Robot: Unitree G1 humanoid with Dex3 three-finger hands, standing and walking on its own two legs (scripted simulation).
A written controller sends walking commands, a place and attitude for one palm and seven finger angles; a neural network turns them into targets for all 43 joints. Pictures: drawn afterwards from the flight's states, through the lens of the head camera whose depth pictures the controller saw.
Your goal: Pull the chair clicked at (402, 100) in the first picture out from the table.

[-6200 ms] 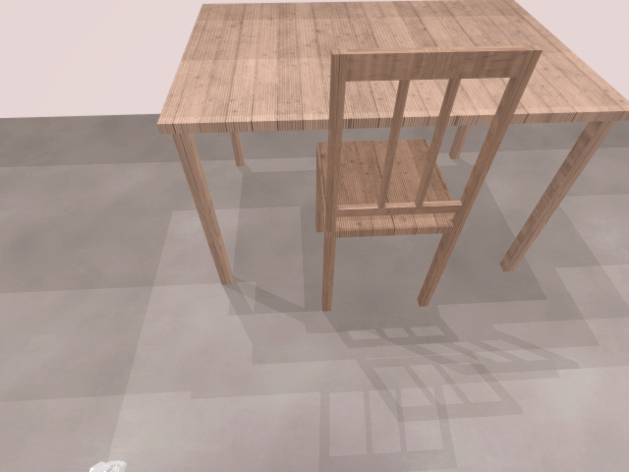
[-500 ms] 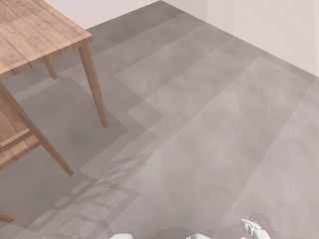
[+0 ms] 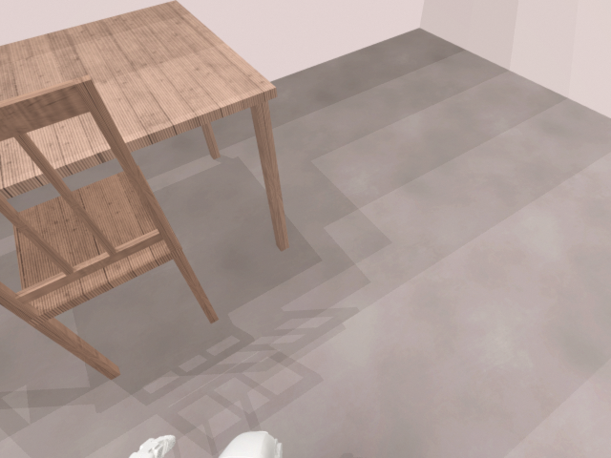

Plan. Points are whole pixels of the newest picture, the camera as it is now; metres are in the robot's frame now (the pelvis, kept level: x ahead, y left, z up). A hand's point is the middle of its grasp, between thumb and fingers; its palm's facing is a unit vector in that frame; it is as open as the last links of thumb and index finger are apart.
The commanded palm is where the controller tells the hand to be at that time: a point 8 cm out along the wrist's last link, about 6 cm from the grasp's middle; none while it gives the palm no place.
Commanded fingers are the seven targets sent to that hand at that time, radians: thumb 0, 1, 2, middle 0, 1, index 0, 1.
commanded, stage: turn to face it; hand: left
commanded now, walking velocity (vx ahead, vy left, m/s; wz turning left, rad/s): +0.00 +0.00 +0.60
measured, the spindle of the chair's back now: (21, 223) +0.54 +0.59 -0.06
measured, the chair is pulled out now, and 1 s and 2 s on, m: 0.00 0.00 0.00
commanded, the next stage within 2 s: take the last steps up to it in 0.84 s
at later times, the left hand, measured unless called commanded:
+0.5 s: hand out of the picture +0.02 +0.29 -0.16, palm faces +0.32 -0.91 -0.27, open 7.4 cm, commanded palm none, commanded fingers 0.00 0.90 0.90 -0.20 -0.30 -0.20 -0.30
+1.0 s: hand out of the picture -0.06 +0.22 -0.16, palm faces +0.51 -0.82 -0.25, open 7.4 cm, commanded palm none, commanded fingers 0.00 0.90 0.90 -0.20 -0.30 -0.20 -0.30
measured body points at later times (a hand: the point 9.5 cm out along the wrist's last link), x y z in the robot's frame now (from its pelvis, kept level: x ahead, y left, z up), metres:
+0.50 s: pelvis +0.00 +0.05 +0.00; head +0.04 +0.08 +0.45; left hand +0.00 +0.34 -0.14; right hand +0.16 -0.17 -0.13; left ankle -0.02 +0.15 -0.74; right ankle +0.04 -0.10 -0.68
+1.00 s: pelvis +0.00 +0.03 +0.00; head +0.04 +0.03 +0.45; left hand -0.09 +0.26 -0.14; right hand +0.20 -0.16 -0.15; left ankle -0.08 +0.14 -0.70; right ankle +0.05 -0.08 -0.74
